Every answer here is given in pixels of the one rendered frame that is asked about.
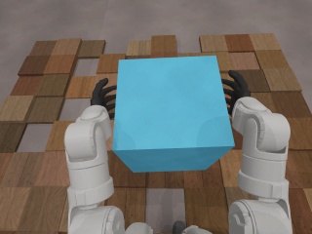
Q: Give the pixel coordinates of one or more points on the carton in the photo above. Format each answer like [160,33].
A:
[170,114]

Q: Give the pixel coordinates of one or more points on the robot right forearm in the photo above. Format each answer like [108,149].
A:
[265,148]

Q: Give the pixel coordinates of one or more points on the left robot hand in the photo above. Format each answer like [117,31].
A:
[98,96]

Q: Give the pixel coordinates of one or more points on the right robot shin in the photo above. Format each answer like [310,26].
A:
[189,227]

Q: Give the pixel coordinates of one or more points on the robot left thigh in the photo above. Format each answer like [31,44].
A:
[139,228]

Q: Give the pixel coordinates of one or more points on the robot left forearm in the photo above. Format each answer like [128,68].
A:
[86,159]

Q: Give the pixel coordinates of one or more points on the right robot upper arm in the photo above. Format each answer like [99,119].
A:
[257,217]

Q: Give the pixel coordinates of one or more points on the left robot upper arm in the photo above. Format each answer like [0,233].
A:
[98,220]

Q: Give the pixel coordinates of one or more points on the right robot hand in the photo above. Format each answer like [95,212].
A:
[240,89]

